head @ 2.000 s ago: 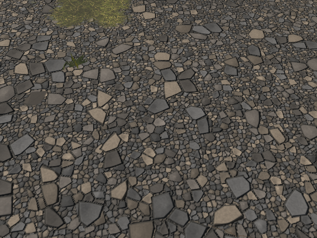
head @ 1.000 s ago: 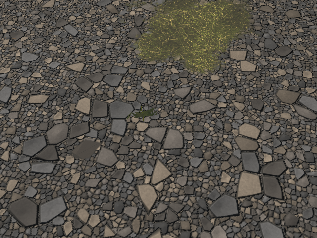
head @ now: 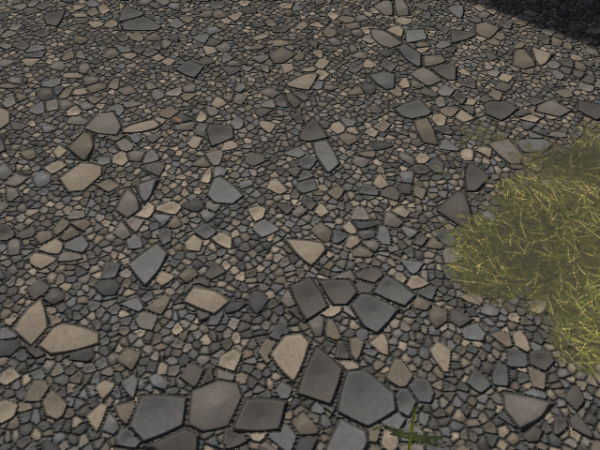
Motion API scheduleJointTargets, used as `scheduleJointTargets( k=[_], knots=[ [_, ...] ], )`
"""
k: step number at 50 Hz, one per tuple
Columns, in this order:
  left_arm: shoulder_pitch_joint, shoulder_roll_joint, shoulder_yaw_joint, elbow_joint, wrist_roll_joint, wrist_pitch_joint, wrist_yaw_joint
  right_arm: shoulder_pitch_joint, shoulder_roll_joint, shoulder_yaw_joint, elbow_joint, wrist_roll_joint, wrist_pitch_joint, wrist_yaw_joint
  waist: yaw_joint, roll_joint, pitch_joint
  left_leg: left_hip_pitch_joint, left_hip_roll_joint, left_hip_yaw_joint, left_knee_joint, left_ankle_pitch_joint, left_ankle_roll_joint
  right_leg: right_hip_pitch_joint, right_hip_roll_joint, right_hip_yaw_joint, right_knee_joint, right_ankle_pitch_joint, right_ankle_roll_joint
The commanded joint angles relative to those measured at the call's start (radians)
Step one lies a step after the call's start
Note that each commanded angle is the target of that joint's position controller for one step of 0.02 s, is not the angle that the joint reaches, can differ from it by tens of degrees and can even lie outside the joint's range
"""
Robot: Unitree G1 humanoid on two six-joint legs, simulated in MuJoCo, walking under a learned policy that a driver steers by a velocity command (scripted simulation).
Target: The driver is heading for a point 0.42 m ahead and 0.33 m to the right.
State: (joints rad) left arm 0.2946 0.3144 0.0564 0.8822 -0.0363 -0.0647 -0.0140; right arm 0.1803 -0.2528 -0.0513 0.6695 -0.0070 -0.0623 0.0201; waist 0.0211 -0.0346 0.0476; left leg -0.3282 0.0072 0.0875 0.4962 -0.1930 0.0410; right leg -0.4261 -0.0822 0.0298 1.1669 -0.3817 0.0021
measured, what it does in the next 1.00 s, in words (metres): walks ahead, turning right: right foot, then left foot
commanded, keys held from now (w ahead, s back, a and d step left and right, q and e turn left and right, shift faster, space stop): w+e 0.26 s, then e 0.74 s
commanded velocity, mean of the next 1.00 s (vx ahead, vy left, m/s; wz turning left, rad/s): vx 0.24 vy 0.00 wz -0.52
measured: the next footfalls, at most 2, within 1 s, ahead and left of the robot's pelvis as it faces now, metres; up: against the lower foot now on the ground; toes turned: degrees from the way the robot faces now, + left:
right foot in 0.38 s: +0.36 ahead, -0.17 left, +0.00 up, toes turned -15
left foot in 0.86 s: +0.49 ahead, +0.01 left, +0.00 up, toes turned -36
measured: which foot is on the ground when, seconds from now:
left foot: down 0.00-0.38, up 0.40-0.84, down 0.86-1.00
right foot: up 0.00-0.36, down 0.38-0.86, up 0.88-1.00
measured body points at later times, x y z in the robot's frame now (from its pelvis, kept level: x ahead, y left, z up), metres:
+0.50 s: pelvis +0.25 -0.07 -0.01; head +0.30 -0.09 +0.43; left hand +0.48 +0.16 -0.11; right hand +0.28 -0.37 -0.13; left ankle +0.17 +0.11 -0.63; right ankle +0.32 -0.16 -0.74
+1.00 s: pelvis +0.36 -0.05 +0.00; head +0.41 -0.06 +0.45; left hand +0.67 +0.09 -0.10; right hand +0.33 -0.37 -0.08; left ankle +0.46 +0.03 -0.74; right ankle +0.27 -0.14 -0.66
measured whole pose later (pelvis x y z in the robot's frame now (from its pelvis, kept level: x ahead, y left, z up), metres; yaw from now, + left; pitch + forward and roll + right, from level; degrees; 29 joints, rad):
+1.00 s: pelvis +0.36 -0.05 +0.00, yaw -36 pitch +2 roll +0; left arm 0.16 0.35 0.09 0.65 -0.02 0.06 0.02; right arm 0.15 -0.27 -0.06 0.70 -0.02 -0.01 -0.03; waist 0.00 -0.04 0.03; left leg -0.32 0.01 -0.02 0.49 -0.21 0.00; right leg -0.52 0.10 0.11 1.12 -0.49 0.06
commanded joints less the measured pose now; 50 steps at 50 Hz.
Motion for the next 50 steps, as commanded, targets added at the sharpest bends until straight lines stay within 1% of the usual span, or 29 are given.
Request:
scheduleJointTargets(
  k=[1,3,6,9,13,15,17,18,19,20,21,22,23,24,25,27,30,32,35,37,40,42,43,44,45,46,47,48,50],
  knots=[
    [0.022,0.057,0.022,-0.058,0.001,0.016,0.007,0.036,-0.101,-0.039,-0.013,-0.005,-0.038,-0.003,-0.013,0.143,-0.086,0.190,0.266,-0.230,-0.323,0.136,0.169,-0.169,-0.071,0.054,0.013,0.111,0.009],
    [-0.005,0.037,0.021,-0.070,0.004,0.032,0.010,0.025,-0.110,-0.045,0.009,-0.010,-0.052,-0.010,0.000,0.114,-0.043,0.164,0.264,-0.150,-0.362,0.190,0.167,-0.204,-0.071,0.068,-0.032,0.170,0.020],
    [-0.074,0.025,0.019,-0.096,0.011,0.032,0.004,0.045,-0.123,-0.051,0.039,-0.015,-0.053,-0.024,-0.012,0.096,-0.008,0.197,0.245,-0.043,-0.376,0.223,0.148,-0.258,-0.062,0.075,-0.189,0.322,0.025],
    [-0.171,0.004,0.006,-0.126,0.017,0.025,-0.018,0.066,-0.155,-0.060,0.059,-0.008,-0.047,-0.034,-0.047,0.078,0.024,0.218,0.241,0.041,-0.390,0.230,0.130,-0.233,-0.045,0.016,-0.367,0.441,0.011],
    [-0.280,0.007,0.000,-0.183,0.017,0.026,-0.041,0.126,-0.185,-0.074,0.099,0.013,-0.024,-0.039,-0.085,0.064,0.063,0.351,0.283,0.086,-0.350,0.275,0.115,-0.276,-0.032,-0.033,-0.488,0.390,-0.030],
    [-0.282,0.024,0.009,-0.206,0.026,0.025,-0.053,0.105,-0.204,-0.079,0.101,0.021,-0.003,-0.045,-0.062,0.084,0.055,0.394,0.285,0.118,-0.243,0.567,0.091,-0.235,0.010,-0.085,-0.528,0.312,-0.056],
    [-0.157,0.071,0.035,-0.193,0.027,0.025,-0.056,0.081,-0.232,-0.085,0.090,0.033,0.019,-0.058,0.009,0.123,-0.048,0.407,0.263,0.133,-0.025,0.915,0.056,-0.058,0.097,-0.149,-0.533,0.242,-0.089],
    [-0.018,0.120,0.063,-0.160,0.025,0.024,-0.048,0.061,-0.228,-0.081,0.083,0.041,0.025,-0.060,0.085,0.106,-0.126,0.350,0.224,0.150,0.169,0.901,0.020,0.139,0.142,-0.153,-0.608,0.326,-0.120],
    [0.083,0.196,0.093,-0.141,0.028,0.030,-0.024,0.084,-0.200,-0.069,0.074,0.029,0.015,-0.058,0.129,0.015,-0.198,0.162,0.163,0.153,0.441,0.594,-0.052,0.390,0.089,-0.030,-0.658,0.601,-0.163],
    [0.039,0.312,0.105,-0.162,0.040,0.037,-0.006,0.200,-0.058,-0.028,0.034,-0.032,-0.003,-0.044,-0.012,-0.264,-0.294,-0.264,-0.033,0.094,0.841,-0.463,-0.137,0.736,-0.196,0.422,-0.589,1.021,-0.354],
    [0.063,0.271,0.092,-0.210,0.046,0.028,-0.016,0.195,-0.129,-0.026,0.049,-0.007,-0.025,-0.033,0.059,-0.112,-0.541,-0.301,-0.066,-0.162,0.985,-0.539,-0.129,0.802,-0.300,0.673,-0.690,0.934,-0.462],
    [0.021,0.217,0.079,-0.219,0.042,0.022,-0.022,0.081,-0.170,-0.039,0.023,0.033,-0.031,-0.031,0.079,-0.035,-0.444,-0.353,-0.016,-0.200,0.967,-0.453,-0.104,0.728,-0.253,0.540,-0.727,0.883,-0.415],
    [-0.038,0.172,0.070,-0.216,0.019,0.018,-0.020,0.033,-0.158,-0.034,0.009,0.029,-0.030,-0.042,0.048,0.010,-0.298,-0.390,0.021,-0.180,0.878,-0.361,-0.091,0.584,-0.196,0.430,-0.746,0.792,-0.362],
    [-0.091,0.135,0.060,-0.225,0.011,0.021,-0.013,0.019,-0.164,-0.038,0.020,0.008,-0.022,-0.055,0.018,0.039,-0.213,-0.366,0.053,-0.177,0.812,-0.300,-0.093,0.445,-0.161,0.374,-0.773,0.743,-0.328],
    [-0.125,0.118,0.054,-0.237,0.022,0.026,-0.005,0.030,-0.180,-0.046,0.019,0.002,-0.007,-0.061,-0.017,0.022,-0.181,-0.293,0.067,-0.184,0.769,-0.263,-0.092,0.322,-0.137,0.336,-0.804,0.741,-0.316],
    [-0.150,0.126,0.056,-0.252,0.042,0.031,0.001,0.059,-0.163,-0.046,0.017,-0.003,0.018,-0.064,-0.053,-0.004,-0.169,-0.215,0.056,-0.173,0.694,-0.237,-0.100,0.200,-0.113,0.299,-0.828,0.779,-0.309],
    [-0.139,0.157,0.066,-0.250,0.035,0.041,0.019,0.045,-0.128,-0.033,0.012,-0.010,0.031,-0.071,-0.054,-0.017,-0.193,-0.201,0.028,-0.163,0.539,-0.167,-0.127,0.164,-0.078,0.255,-0.811,0.821,-0.288],
    [-0.140,0.162,0.068,-0.253,0.025,0.058,0.033,0.014,-0.124,-0.029,0.005,-0.008,0.038,-0.069,-0.043,-0.037,-0.212,-0.191,0.015,-0.173,0.458,-0.092,-0.140,0.165,-0.057,0.261,-0.803,0.703,-0.260],
    [-0.150,0.158,0.066,-0.266,0.022,0.082,0.046,-0.052,-0.128,-0.028,-0.012,0.001,0.045,-0.061,-0.020,-0.070,-0.188,-0.175,-0.005,-0.188,0.342,-0.035,-0.145,0.147,-0.031,0.309,-0.808,0.431,-0.223],
    [-0.147,0.156,0.065,-0.270,0.025,0.091,0.047,-0.081,-0.131,-0.029,-0.023,0.004,0.040,-0.056,-0.008,-0.095,-0.164,-0.160,-0.020,-0.197,0.267,-0.049,-0.140,0.153,-0.027,0.355,-0.796,0.345,-0.215],
    [-0.145,0.147,0.063,-0.280,0.023,0.098,0.043,-0.080,-0.143,-0.035,-0.028,0.007,0.020,-0.044,-0.006,-0.125,-0.162,-0.106,-0.040,-0.200,0.135,-0.089,-0.120,0.206,-0.032,0.429,-0.731,0.430,-0.205],
    [-0.171,0.129,0.055,-0.294,0.012,0.104,0.045,-0.017,-0.149,-0.044,-0.010,0.009,0.006,-0.037,-0.051,-0.127,-0.158,0.030,-0.024,-0.186,-0.099,0.070,-0.086,0.194,0.010,0.439,-0.665,0.419,-0.156],
    [-0.137,0.089,0.044,-0.300,0.019,0.105,0.046,0.003,-0.202,-0.057,-0.012,-0.004,0.005,-0.041,-0.035,-0.047,-0.184,0.154,0.119,-0.285,-0.137,0.174,-0.033,0.121,0.062,0.389,-0.562,0.233,-0.107],
    [-0.055,0.049,0.034,-0.311,0.023,0.100,0.043,-0.046,-0.287,-0.073,-0.027,-0.027,0.018,-0.049,0.050,0.247,-0.170,0.255,0.325,-0.505,-0.132,0.479,0.109,-0.068,0.224,0.198,-0.374,-0.167,-0.039],
    [-0.072,0.131,0.055,-0.314,0.032,0.088,0.039,-0.001,-0.243,-0.070,-0.020,-0.041,0.024,-0.046,0.002,0.316,-0.180,0.257,0.431,-0.650,-0.150,0.558,0.244,-0.180,0.212,0.127,-0.138,-0.308,0.014],
    [-0.066,0.189,0.076,-0.294,0.025,0.089,0.037,-0.013,-0.195,-0.056,-0.033,-0.032,0.025,-0.047,-0.004,0.217,-0.171,0.243,0.398,-0.562,-0.132,0.534,0.239,-0.190,0.167,0.133,-0.006,-0.247,0.038],
    [-0.066,0.184,0.081,-0.275,0.018,0.100,0.040,-0.044,-0.163,-0.049,-0.037,-0.019,0.030,-0.050,0.003,0.162,-0.150,0.229,0.326,-0.450,-0.114,0.487,0.189,-0.197,0.150,0.117,0.038,-0.181,0.058],
    [-0.068,0.163,0.078,-0.269,0.016,0.114,0.043,-0.065,-0.146,-0.043,-0.042,-0.005,0.035,-0.053,0.004,0.151,-0.131,0.222,0.280,-0.376,-0.111,0.442,0.156,-0.209,0.136,0.106,0.060,-0.136,0.076],
    [-0.092,0.106,0.062,-0.285,0.010,0.127,0.037,-0.069,-0.155,-0.044,-0.038,-0.005,0.048,-0.060,-0.006,0.171,-0.104,0.195,0.232,-0.278,-0.132,0.424,0.145,-0.197,0.122,0.052,0.020,-0.067,0.096]
  ],
)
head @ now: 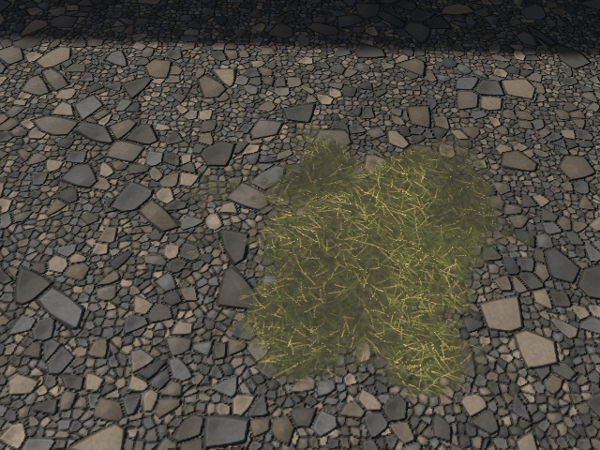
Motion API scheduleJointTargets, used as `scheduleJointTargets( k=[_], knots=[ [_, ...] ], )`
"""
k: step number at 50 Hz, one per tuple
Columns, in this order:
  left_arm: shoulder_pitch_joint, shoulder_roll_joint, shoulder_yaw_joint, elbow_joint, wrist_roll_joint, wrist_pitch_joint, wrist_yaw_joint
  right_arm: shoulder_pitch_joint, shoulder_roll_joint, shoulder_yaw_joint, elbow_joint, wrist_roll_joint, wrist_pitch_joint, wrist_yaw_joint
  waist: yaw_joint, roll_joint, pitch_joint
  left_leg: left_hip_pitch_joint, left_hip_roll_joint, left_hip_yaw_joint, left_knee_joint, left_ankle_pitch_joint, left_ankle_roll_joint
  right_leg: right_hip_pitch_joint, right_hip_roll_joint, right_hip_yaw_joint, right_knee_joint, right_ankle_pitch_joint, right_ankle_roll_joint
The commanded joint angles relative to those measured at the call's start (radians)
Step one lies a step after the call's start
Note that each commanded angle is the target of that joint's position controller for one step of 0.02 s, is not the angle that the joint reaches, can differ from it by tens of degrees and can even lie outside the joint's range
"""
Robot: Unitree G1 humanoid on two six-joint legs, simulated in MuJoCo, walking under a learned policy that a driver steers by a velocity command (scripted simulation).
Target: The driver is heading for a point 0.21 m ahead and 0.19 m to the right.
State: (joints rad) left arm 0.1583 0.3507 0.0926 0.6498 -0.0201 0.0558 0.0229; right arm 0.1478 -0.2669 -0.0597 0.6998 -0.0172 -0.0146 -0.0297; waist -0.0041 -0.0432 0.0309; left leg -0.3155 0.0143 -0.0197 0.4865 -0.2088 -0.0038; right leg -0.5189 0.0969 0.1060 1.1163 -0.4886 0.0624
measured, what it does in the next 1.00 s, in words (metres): steps on the spot, turning right: right foot, then left foot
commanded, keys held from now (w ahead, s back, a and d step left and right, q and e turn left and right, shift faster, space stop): e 0.54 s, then w+e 0.08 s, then e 0.02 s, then no key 0.36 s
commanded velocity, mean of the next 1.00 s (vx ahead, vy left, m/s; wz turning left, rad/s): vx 0.04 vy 0.00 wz -0.49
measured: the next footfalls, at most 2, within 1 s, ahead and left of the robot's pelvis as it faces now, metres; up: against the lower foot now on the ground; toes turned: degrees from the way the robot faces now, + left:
right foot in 0.26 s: +0.02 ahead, -0.14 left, +0.00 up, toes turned -10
left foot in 0.70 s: +0.11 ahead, +0.06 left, +0.00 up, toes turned -28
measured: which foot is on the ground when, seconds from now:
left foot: down 0.00-0.26, up 0.28-0.68, down 0.70-1.00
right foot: up 0.00-0.24, down 0.26-0.70, up 0.72-1.00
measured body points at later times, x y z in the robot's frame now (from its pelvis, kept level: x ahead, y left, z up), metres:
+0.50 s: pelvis +0.00 -0.04 +0.01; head +0.03 -0.08 +0.45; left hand +0.22 +0.19 -0.07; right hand +0.07 -0.37 -0.11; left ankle +0.05 +0.11 -0.66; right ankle -0.01 -0.14 -0.74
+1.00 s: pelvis +0.03 -0.04 +0.00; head +0.06 -0.05 +0.45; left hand +0.30 +0.13 -0.10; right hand +0.02 -0.33 -0.11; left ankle +0.07 +0.08 -0.74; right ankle -0.03 -0.17 -0.73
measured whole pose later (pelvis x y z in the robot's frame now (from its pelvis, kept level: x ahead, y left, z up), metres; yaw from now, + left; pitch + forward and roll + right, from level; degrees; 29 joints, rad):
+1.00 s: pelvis +0.03 -0.04 +0.00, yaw -28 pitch +1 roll +0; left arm 0.17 0.28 0.06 0.66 -0.01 0.05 0.02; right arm 0.19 -0.25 -0.04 0.74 0.01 0.00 -0.01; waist -0.02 -0.02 0.05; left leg -0.20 0.01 -0.02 0.48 -0.28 0.00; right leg -0.29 -0.01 0.07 0.58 -0.29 0.08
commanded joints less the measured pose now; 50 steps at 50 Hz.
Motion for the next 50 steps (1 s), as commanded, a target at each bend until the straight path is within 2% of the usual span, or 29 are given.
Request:
scheduleJointTargets(
  k=[1,5,8,11,12,13,14,15,16,17,18,19,22,27,28,31,32,34,35,36,37,38,39,41,43,45,46,48,50],
  knots=[
    [0.020,0.052,0.020,-0.067,-0.009,0.006,-0.002,-0.025,-0.148,-0.039,-0.065,0.001,0.006,-0.014,0.005,0.202,-0.088,0.196,0.218,-0.143,-0.132,0.432,0.195,-0.100,-0.062,-0.050,0.021,0.058,0.040],
    [-0.035,0.028,0.007,-0.106,-0.003,0.003,-0.015,-0.011,-0.187,-0.057,-0.058,0.003,0.020,-0.017,-0.028,0.243,-0.131,0.231,0.260,-0.087,-0.133,0.431,0.216,0.000,-0.108,-0.093,-0.193,0.072,0.035],
    [-0.023,0.044,0.013,-0.112,-0.002,0.008,-0.028,-0.020,-0.208,-0.067,-0.053,0.016,0.021,-0.006,-0.029,0.257,-0.135,0.206,0.284,-0.058,-0.129,0.391,0.212,0.101,-0.111,-0.135,-0.330,0.096,0.008],
    [0.036,0.047,0.024,-0.098,-0.001,0.012,-0.042,-0.041,-0.215,-0.070,-0.045,0.040,0.020,0.000,0.012,0.239,-0.123,0.170,0.285,-0.020,-0.062,0.306,0.164,0.225,-0.090,-0.179,-0.559,0.230,-0.050],
    [0.075,0.056,0.032,-0.082,0.001,0.012,-0.039,-0.019,-0.193,-0.065,-0.032,0.046,0.018,0.001,0.024,0.208,-0.125,0.119,0.259,0.017,0.001,0.231,0.116,0.319,-0.069,-0.176,-0.655,0.304,-0.083],
    [0.108,0.106,0.049,-0.080,0.003,0.008,-0.030,0.031,-0.150,-0.055,-0.014,0.031,0.017,0.006,0.021,0.061,-0.124,-0.021,0.198,0.104,0.164,0.064,0.031,0.459,-0.141,-0.039,-0.731,0.496,-0.131],
    [0.115,0.231,0.070,-0.111,0.010,0.002,-0.012,0.031,-0.083,-0.029,-0.058,-0.030,0.016,0.013,-0.015,-0.283,-0.119,-0.326,0.052,0.168,0.493,-0.455,-0.076,0.590,-0.423,0.348,-0.719,0.896,-0.278],
    [0.141,0.210,0.060,-0.118,0.052,-0.023,-0.025,-0.084,-0.132,-0.043,-0.091,-0.009,0.009,0.001,0.083,-0.218,-0.178,-0.368,0.000,-0.007,0.657,-0.495,-0.077,0.486,-0.491,0.437,-0.761,0.835,-0.424],
    [0.103,0.181,0.049,-0.109,0.053,-0.042,-0.028,-0.108,-0.162,-0.053,-0.091,0.015,0.012,-0.006,0.061,-0.131,-0.131,-0.380,0.020,-0.040,0.714,-0.415,-0.064,0.456,-0.429,0.348,-0.775,0.738,-0.391],
    [0.050,0.151,0.042,-0.103,0.033,-0.051,-0.021,-0.090,-0.166,-0.058,-0.078,0.017,0.016,-0.012,0.030,-0.098,-0.099,-0.385,0.031,-0.049,0.696,-0.322,-0.055,0.430,-0.371,0.281,-0.772,0.663,-0.332],
    [0.015,0.121,0.031,-0.107,0.016,-0.049,-0.014,-0.076,-0.167,-0.062,-0.059,0.009,0.019,-0.019,0.017,-0.076,-0.096,-0.378,0.038,-0.056,0.676,-0.264,-0.057,0.422,-0.336,0.249,-0.768,0.632,-0.294],
    [-0.011,0.115,0.025,-0.110,0.008,-0.045,-0.007,-0.057,-0.166,-0.064,-0.056,0.003,0.021,-0.020,0.000,-0.085,-0.097,-0.342,0.028,-0.053,0.677,-0.215,-0.066,0.389,-0.313,0.225,-0.767,0.661,-0.286],
    [-0.003,0.102,0.017,-0.108,0.017,-0.038,0.008,-0.035,-0.136,-0.057,-0.050,0.014,0.016,-0.010,-0.007,-0.090,-0.129,-0.293,-0.005,-0.045,0.619,-0.143,-0.081,0.391,-0.280,0.209,-0.762,0.665,-0.287],
    [0.012,0.132,0.030,-0.104,0.012,-0.028,0.014,-0.084,-0.111,-0.042,-0.066,0.016,0.009,0.002,0.022,-0.105,-0.116,-0.219,-0.030,-0.063,0.358,-0.139,-0.088,0.382,-0.267,0.286,-0.747,0.519,-0.288],
    [0.018,0.133,0.031,-0.104,0.011,-0.026,0.012,-0.078,-0.114,-0.042,-0.066,0.019,0.005,0.007,0.027,-0.105,-0.128,-0.188,-0.036,-0.062,0.317,-0.141,-0.082,0.366,-0.261,0.311,-0.761,0.394,-0.291],
    [0.022,0.133,0.028,-0.102,0.003,-0.027,0.000,-0.084,-0.129,-0.047,-0.077,0.034,-0.013,0.024,0.035,-0.135,-0.084,-0.105,-0.055,-0.048,0.193,-0.178,-0.052,0.285,-0.238,0.400,-0.811,0.018,-0.296],
    [0.007,0.130,0.026,-0.104,0.005,-0.027,-0.002,-0.088,-0.131,-0.049,-0.082,0.036,-0.021,0.026,0.027,-0.139,-0.054,-0.075,-0.059,-0.049,0.137,-0.174,-0.041,0.263,-0.226,0.417,-0.801,0.039,-0.290],
    [-0.039,0.103,0.015,-0.112,0.004,-0.024,0.001,-0.018,-0.119,-0.049,-0.061,0.026,-0.037,0.030,-0.025,-0.127,-0.069,0.060,-0.049,-0.032,-0.076,-0.018,-0.016,0.255,-0.188,0.393,-0.717,0.203,-0.245],
    [-0.019,0.065,0.002,-0.109,0.008,-0.027,0.005,0.016,-0.140,-0.053,-0.054,0.010,-0.043,0.029,-0.030,-0.090,-0.107,0.175,0.019,-0.072,-0.132,0.077,0.006,0.219,-0.155,0.352,-0.645,0.238,-0.195],
    [0.037,-0.006,-0.019,-0.107,0.026,-0.030,0.004,0.046,-0.190,-0.056,-0.063,-0.013,-0.042,0.027,0.001,0.122,-0.170,0.295,0.226,-0.271,-0.173,0.217,0.073,0.138,-0.055,0.212,-0.415,0.039,-0.122],
    [0.011,0.049,0.000,-0.144,0.011,-0.037,0.010,0.038,-0.228,-0.062,-0.045,-0.037,-0.040,0.034,0.023,0.321,-0.081,0.229,0.346,-0.500,-0.196,0.279,0.238,-0.039,0.036,0.085,-0.295,-0.155,-0.073],
    [0.028,0.123,0.022,-0.119,0.024,-0.040,0.016,0.001,-0.174,-0.049,-0.063,-0.015,-0.045,0.033,0.015,0.241,-0.060,0.203,0.367,-0.489,-0.194,0.264,0.290,-0.053,-0.025,0.100,-0.124,-0.142,-0.033],
    [0.033,0.142,0.033,-0.099,0.018,-0.037,0.013,-0.015,-0.152,-0.042,-0.064,-0.001,-0.042,0.028,0.019,0.204,-0.051,0.198,0.320,-0.407,-0.181,0.262,0.266,-0.064,-0.030,0.088,-0.048,-0.092,-0.014],
    [0.047,0.097,0.028,-0.073,0.017,-0.022,0.014,-0.040,-0.136,-0.033,-0.062,0.017,-0.034,0.021,0.022,0.174,-0.036,0.209,0.254,-0.300,-0.164,0.276,0.220,-0.074,-0.044,0.088,-0.025,-0.010,0.018],
    [0.033,0.030,0.006,-0.067,0.011,-0.018,0.007,-0.031,-0.118,-0.024,-0.049,0.013,-0.025,0.016,0.018,0.185,-0.049,0.195,0.198,-0.194,-0.153,0.385,0.207,-0.003,-0.054,0.038,-0.130,0.041,0.036],
    [-0.002,-0.015,-0.015,-0.074,0.016,-0.021,0.001,-0.034,-0.125,-0.025,-0.042,0.011,-0.014,0.015,0.003,0.212,-0.081,0.193,0.170,-0.131,-0.128,0.465,0.199,0.105,-0.084,-0.032,-0.297,0.058,0.042],
    [-0.022,-0.024,-0.020,-0.078,0.016,-0.023,-0.001,-0.022,-0.136,-0.027,-0.037,0.012,-0.008,0.016,-0.012,0.225,-0.091,0.190,0.171,-0.126,-0.119,0.491,0.202,0.155,-0.088,-0.057,-0.371,0.062,0.040],
    [-0.012,-0.002,-0.013,-0.067,0.009,-0.024,-0.004,0.003,-0.156,-0.028,-0.025,0.022,0.001,0.019,-0.015,0.227,-0.103,0.200,0.181,-0.139,-0.092,0.498,0.205,0.229,-0.078,-0.088,-0.520,0.150,0.031],
    [0.022,0.006,-0.011,-0.047,0.017,-0.026,-0.006,0.019,-0.135,-0.016,-0.012,0.037,0.000,0.023,0.011,0.195,-0.092,0.157,0.163,-0.134,-0.074,0.400,0.156,0.366,-0.075,-0.089,-0.775,0.383,-0.011]
  ],
)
